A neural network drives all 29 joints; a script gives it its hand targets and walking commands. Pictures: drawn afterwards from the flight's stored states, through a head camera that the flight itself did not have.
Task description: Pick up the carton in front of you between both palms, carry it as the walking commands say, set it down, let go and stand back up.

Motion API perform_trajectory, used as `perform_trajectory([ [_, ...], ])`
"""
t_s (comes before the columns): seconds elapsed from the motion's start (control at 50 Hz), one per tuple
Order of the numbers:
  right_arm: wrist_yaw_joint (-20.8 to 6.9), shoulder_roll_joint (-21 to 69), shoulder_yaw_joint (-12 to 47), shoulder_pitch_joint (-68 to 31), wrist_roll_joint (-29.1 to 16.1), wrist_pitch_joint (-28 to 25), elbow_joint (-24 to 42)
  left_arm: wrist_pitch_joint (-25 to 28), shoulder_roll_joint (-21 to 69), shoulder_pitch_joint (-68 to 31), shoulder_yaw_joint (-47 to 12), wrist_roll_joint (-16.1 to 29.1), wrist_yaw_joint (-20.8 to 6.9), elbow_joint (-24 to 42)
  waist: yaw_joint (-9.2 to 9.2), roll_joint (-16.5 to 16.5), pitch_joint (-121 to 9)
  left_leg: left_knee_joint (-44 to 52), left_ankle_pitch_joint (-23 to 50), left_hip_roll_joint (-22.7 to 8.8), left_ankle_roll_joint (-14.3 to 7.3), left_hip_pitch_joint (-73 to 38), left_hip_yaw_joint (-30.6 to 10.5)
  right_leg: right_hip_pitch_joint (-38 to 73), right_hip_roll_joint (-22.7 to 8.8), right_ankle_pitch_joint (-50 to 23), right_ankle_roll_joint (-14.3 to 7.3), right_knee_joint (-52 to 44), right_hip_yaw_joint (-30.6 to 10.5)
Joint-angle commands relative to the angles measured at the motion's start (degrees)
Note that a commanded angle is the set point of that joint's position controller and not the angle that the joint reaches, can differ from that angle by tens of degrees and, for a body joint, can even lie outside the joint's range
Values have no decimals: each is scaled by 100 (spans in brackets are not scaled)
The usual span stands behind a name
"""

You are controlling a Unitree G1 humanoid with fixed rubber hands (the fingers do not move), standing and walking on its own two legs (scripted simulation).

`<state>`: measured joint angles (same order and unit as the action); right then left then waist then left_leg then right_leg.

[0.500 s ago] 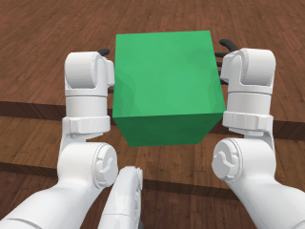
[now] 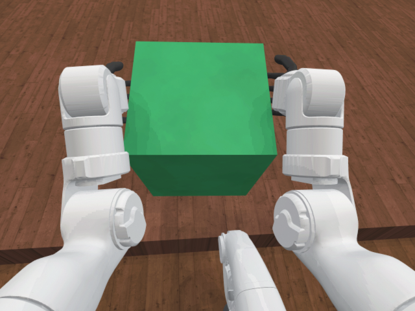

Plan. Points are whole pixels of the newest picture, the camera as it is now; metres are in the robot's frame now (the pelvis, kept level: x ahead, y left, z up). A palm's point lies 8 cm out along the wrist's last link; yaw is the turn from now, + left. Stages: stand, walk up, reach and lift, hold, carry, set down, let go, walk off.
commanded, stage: carry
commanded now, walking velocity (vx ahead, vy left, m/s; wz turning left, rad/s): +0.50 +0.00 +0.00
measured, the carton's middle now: (200, 131) +0.42 -0.02 +0.11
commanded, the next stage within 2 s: none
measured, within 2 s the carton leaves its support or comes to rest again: neither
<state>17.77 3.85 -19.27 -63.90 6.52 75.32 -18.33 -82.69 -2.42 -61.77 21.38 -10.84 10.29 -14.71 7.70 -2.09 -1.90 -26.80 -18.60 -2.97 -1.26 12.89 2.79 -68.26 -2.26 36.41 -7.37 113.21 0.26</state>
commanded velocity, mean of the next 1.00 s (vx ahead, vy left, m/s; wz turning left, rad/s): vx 0.50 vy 0.00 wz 0.00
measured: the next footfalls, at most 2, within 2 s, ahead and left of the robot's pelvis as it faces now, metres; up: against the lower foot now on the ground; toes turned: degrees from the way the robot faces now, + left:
right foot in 0.12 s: +0.29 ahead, -0.17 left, +0.16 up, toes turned -5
left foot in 0.64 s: +0.67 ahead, +0.11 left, +0.32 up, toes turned +5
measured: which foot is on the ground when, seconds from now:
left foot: down 0.00-0.12, up 0.14-0.62, down 0.64-1.00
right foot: up 0.00-0.10, down 0.12-0.66, up 0.68-1.00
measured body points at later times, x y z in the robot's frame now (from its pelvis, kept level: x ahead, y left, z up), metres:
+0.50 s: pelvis +0.31 -0.04 +0.16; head +0.34 -0.06 +0.61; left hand +0.70 +0.12 +0.37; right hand +0.74 -0.16 +0.36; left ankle +0.39 +0.08 -0.30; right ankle +0.25 -0.16 -0.58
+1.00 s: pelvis +0.62 +0.03 +0.31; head +0.66 +0.03 +0.76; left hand +1.04 +0.15 +0.49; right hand +1.03 -0.14 +0.52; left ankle +0.63 +0.10 -0.42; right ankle +0.72 -0.09 -0.35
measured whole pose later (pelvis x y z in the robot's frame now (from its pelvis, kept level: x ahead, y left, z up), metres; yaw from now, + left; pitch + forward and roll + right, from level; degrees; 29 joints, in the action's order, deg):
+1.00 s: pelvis +0.62 +0.03 +0.31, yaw -2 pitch +5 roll +0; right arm 17.9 3.3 -20.2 -65.4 7.1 75.0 -16.2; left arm -81.1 0.3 -60.1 22.5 -10.3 11.5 -9.9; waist 5.0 -0.4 0.3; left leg -34.8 -17.3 0.5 -4.6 22.5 7.4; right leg -44.3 -1.4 17.4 -3.9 59.0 1.7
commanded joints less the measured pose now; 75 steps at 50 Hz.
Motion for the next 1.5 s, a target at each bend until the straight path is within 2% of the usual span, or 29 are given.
perform_trajectory([
  [0.0, -2797, 6041, 2013, -3813, -2730, 467, -311, 279, 6063, -4623, -2576, 2646, -1422, -78, -401, 1344, -1709, 2477, 1424, -845, -1016, -916, -516, 1050, -298, -787, 41, -3185, 946],
  [0.06, -2853, 5864, 1629, -3897, -2612, 548, -726, 309, 6432, -4730, -2474, 2934, -1373, -380, -1299, 2307, -2728, 427, 8905, -752, -737, -294, 840, 4587, 867, -1900, -25, -4434, 1873],
  [0.08, -2839, 5855, 1577, -3918, -2542, 547, -892, 360, 6487, -4732, -2539, 3034, -1387, -222, -2045, 2284, -3101, -1274, 9519, -670, -490, -660, 1052, 5209, 982, -2254, 60, -5679, 1926],
  [0.1, -2798, 5752, 1419, -3622, -2381, 513, -994, 420, 6548, -4883, -2559, 3134, -1424, 38, -2240, 1543, -3667, -2926, 7572, -310, -203, -264, 609, 6337, 926, -2386, 1, -6918, 782],
  [0.12, -2769, 5977, 1551, -3271, -2167, 494, -1159, 505, 6628, -5104, -2613, 3232, -1465, 149, -1649, -685, -3976, -5088, 1717, 438, 234, 1404, 40, 7387, -1021, -4471, -907, -8067, -2953],
  [0.14, -2738, 5900, 1538, -3262, -2129, 400, -844, 596, 6746, -5191, -2689, 3539, -1543, 494, -1587, -1544, -4604, -7598, 383, 965, 130, 2087, -1122, 7717, -1598, -4734, -1648, -8512, -4765],
  [0.22, -2346, 5630, 1789, -4206, -1986, 237, 333, 531, 7146, -5721, -2684, 3823, -1811, 991, -1215, -384, -3075, -8388, 645, 426, -485, 3827, -1222, 6987, -1044, -2257, -658, -8279, -2957],
  [0.3, -2288, 5507, 2155, -4166, -1984, 120, 599, 484, 7271, -5108, -2572, 3660, -1909, 170, -1301, 145, -2906, -7275, -561, 87, -598, 4584, -1072, 7522, -1424, -2378, -686, -8554, -2383],
  [0.36, -2225, 5365, 2182, -3981, -1961, 192, 476, 433, 7185, -4994, -2644, 3524, -1847, 190, -1572, -207, -2744, -8358, -1015, 151, -694, 6031, -254, 8376, -1768, -4141, -1030, -8898, -2277],
  [0.4, -2202, 5529, 2300, -3733, -2014, 313, 145, 393, 6822, -4878, -2566, 3395, -1793, 231, -1756, -484, -2640, -9489, -1593, -29, -735, 7520, -421, 9261, -1985, -3607, -1138, -9201, -2461],
  [0.48, -2215, 5620, 2294, -3184, -1917, 499, -726, 282, 6381, -4687, -2458, 3251, -1830, -196, -1357, -543, -1369, -7101, -1407, -436, -552, 7051, 219, 7996, -1241, -2668, -405, -10270, -996],
  [0.52, -2227, 5791, 2193, -3400, -2090, 483, -884, 291, 6354, -4758, -2250, 3167, -1907, -139, -966, -965, -1586, -4670, -254, -32, -684, 3183, 1246, 5441, -705, -4592, -331, -11302, 387],
  [0.58, -2264, 6118, 2108, -3344, -2394, 401, -1126, 290, 6234, -4548, -1764, 2885, -1950, -577, -79, -1897, -2858, -3829, 224, 1000, -797, 1187, 1604, 6554, -795, -11115, 29, -8638, 1016],
  [0.6, -2331, 6325, 2148, -3428, -2537, 342, -1006, 313, 6268, -4463, -1702, 2768, -1920, -673, 434, -1499, -3289, -2289, 377, 927, -761, 281, 994, 6645, -678, -10453, 395, -6846, 976],
  [0.62, -2411, 6465, 2159, -3658, -2694, 263, -833, 365, 6308, -4274, -1634, 2650, -1888, -825, 375, -530, -3825, -1011, -350, 393, -1000, -934, -926, 5720, -227, -7730, 692, -4927, 439],
  [0.64, -2458, 6446, 2153, -3954, -2896, 164, -673, 406, 6346, -4057, -1630, 2580, -1893, -729, -130, 1550, -3847, -14, 697, -1279, -1876, -1084, -4398, 4359, 793, -2427, 877, -2773, 234],
  [0.66, -2531, 6560, 2156, -4050, -3021, 114, -426, 466, 6022, -4246, -1500, 2376, -1805, -651, -244, 1534, -4343, -6, 907, -1359, -2381, -1355, -5156, 3747, 776, -2178, 639, -1129, -962],
  [0.7, -2651, 6813, 2360, -4849, -3373, 88, 236, 580, 5999, -4712, -1696, 2438, -1659, 49, -382, 615, -3495, -556, 297, -1094, -1820, -759, -3865, 3020, 574, -2099, 249, -923, -952],
  [0.74, -2674, 6897, 2443, -4970, -3494, 117, 452, 657, 5925, -5507, -2011, 2621, -1510, 798, -414, 630, -3181, -376, 301, -1121, -1402, -615, -3361, 2505, 347, -1783, 159, -1196, -789],
  [0.82, -2616, 6769, 2279, -4212, -3140, 302, 142, 642, 5775, -5253, -2341, 2566, -1280, 1381, -277, 513, -3171, -357, 1105, -1156, -1384, -1471, -2476, 2013, 112, -312, 203, -3195, -529],
  [0.92, -2541, 6447, 2284, -3488, -2655, 466, -185, 403, 5735, -4528, -2614, 2477, -1244, 848, -279, 987, -3385, -102, 2714, -1098, -1402, -2098, -1484, 2199, -78, -2009, 358, -5434, -57],
  [1.04, -2649, 6069, 2171, -3394, -2502, 423, -577, 305, 6236, -4356, -2652, 2837, -1511, -140, -330, 1182, -2494, -56, 3425, -633, -877, -1751, -467, 3289, 431, -2782, 470, -7805, 799],
  [1.1, -2615, 5767, 1783, -3091, -2280, 357, -1086, 356, 6368, -4300, -2428, 2965, -1621, -683, -717, 988, -2610, -1258, 4099, -467, -460, -1025, 109, 5226, 574, -3242, 328, -8691, 954],
  [1.12, -2601, 5669, 1634, -3005, -2208, 340, -1322, 382, 6321, -4078, -2266, 2933, -1649, -939, -954, 793, -2825, -1860, 3273, -401, -197, -60, 157, 6460, 95, -3104, 128, -8617, 242],
  [1.16, -2619, 5808, 1462, -2895, -2171, 346, -1790, 502, 6039, -4048, -1931, 2872, -1659, -1073, -1082, -1185, -2695, -4022, -946, 662, 120, 2900, 317, 8204, -1849, -3803, -1018, -9038, -3427],
  [1.18, -2655, 5862, 1527, -3080, -2222, 259, -1476, 602, 5997, -4078, -1841, 2899, -1671, -888, -1191, -1116, -2635, -4518, -1316, 503, 20, 3359, -159, 8077, -1960, -3553, -1155, -9234, -3933],
  [1.24, -2544, 6195, 1763, -3552, -2495, 104, -831, 693, 6707, -4781, -2067, 3274, -1773, -245, -998, -1, -2282, -4084, -607, -2, -61, 3255, -353, 7230, -1442, -3089, -486, -9363, -2328],
  [1.34, -2425, 6519, 2001, -2817, -2480, -46, -695, 799, 7061, -3966, -2054, 3092, -1818, -520, -803, -712, -2392, -1967, 347, -188, 236, 2276, -38, 6853, -1150, -2869, -168, -9939, -917],
  [1.48, -2653, 7025, 2539, -2770, -2742, -261, -60, 1059, 7152, -3004, -2293, 2658, -1801, -182, -872, -737, -2527, 587, 1735, 213, 218, 508, 885, 7201, -795, -4759, 231, -9015, 274],
])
